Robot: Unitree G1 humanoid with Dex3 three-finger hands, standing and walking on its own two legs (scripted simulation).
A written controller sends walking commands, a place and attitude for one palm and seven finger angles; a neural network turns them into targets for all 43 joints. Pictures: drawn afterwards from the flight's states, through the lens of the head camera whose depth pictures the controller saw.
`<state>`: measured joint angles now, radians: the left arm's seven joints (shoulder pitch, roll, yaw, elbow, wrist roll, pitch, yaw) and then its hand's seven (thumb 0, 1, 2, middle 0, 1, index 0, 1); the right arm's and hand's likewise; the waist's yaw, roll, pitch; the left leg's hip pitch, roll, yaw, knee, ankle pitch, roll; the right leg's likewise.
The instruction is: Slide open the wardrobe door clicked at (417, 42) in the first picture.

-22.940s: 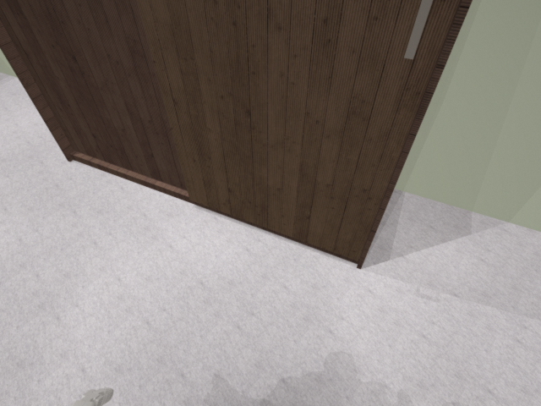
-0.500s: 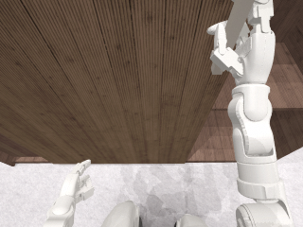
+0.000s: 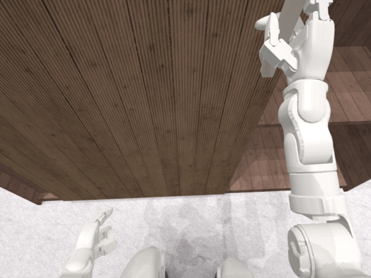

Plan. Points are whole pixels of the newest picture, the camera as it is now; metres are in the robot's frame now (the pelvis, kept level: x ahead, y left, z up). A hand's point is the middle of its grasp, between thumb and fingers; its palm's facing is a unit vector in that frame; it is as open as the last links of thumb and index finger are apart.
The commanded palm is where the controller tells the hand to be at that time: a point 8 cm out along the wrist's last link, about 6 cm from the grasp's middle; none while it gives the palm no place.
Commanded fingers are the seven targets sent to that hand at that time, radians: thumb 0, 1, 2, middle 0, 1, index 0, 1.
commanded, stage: step sideways, sliding the door along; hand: right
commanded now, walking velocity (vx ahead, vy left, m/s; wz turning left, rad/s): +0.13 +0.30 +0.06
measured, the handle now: out of the picture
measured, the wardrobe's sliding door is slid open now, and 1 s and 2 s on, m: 0.68 0.67 0.67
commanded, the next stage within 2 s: stop walking and hold the door there in 0.42 s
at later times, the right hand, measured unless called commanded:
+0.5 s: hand (261, 38) +0.43 -0.12 +0.25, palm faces +0.49 +0.87 -0.05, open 7.0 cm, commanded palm +0.39 -0.08 +0.24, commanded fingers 0.00 -0.90 -0.90 0.45 1.40 0.45 1.40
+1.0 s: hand (265, 35) +0.44 -0.12 +0.25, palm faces +0.62 +0.77 -0.15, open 6.7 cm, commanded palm +0.39 -0.15 +0.23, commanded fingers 0.00 -0.90 -0.90 0.45 1.40 0.45 1.40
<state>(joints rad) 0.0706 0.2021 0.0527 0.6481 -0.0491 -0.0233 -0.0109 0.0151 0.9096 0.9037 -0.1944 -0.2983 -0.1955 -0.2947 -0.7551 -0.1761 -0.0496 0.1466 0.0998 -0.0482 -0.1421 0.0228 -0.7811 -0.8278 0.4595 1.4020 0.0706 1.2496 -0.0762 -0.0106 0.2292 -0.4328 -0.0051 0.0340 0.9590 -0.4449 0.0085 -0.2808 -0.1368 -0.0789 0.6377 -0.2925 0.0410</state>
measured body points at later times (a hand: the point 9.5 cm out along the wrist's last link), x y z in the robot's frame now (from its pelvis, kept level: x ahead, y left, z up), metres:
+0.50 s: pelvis +0.03 +0.16 +0.01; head +0.13 +0.14 +0.45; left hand +0.25 +0.37 -0.10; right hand +0.40 -0.16 +0.25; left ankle +0.05 +0.28 -0.67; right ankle +0.02 -0.01 -0.72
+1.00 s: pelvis +0.04 +0.22 +0.01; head +0.06 +0.22 +0.46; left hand +0.17 +0.53 -0.07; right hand +0.40 -0.16 +0.26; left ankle +0.10 +0.32 -0.72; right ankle +0.05 +0.11 -0.73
